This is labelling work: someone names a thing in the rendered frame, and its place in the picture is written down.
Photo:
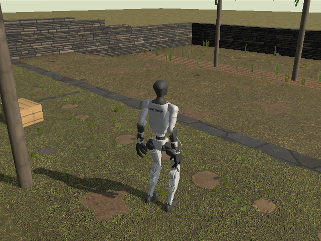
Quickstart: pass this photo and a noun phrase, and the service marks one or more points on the right robot hand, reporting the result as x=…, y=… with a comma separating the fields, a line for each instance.
x=177, y=159

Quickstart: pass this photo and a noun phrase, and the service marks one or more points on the left robot hand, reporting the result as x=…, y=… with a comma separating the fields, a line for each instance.
x=141, y=147

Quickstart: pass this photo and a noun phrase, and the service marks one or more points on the left robot upper arm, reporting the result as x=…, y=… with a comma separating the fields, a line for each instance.
x=143, y=113

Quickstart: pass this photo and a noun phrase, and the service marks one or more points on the robot right forearm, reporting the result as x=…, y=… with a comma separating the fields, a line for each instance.
x=174, y=143

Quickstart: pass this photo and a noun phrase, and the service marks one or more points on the robot left forearm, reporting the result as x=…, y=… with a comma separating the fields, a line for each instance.
x=140, y=133

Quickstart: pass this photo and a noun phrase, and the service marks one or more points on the right robot upper arm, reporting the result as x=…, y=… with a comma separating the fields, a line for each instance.
x=173, y=110

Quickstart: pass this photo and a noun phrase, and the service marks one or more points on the robot left shin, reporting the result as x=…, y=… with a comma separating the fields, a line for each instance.
x=153, y=179

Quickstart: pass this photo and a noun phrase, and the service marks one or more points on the robot torso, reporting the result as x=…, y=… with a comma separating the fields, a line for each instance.
x=159, y=122

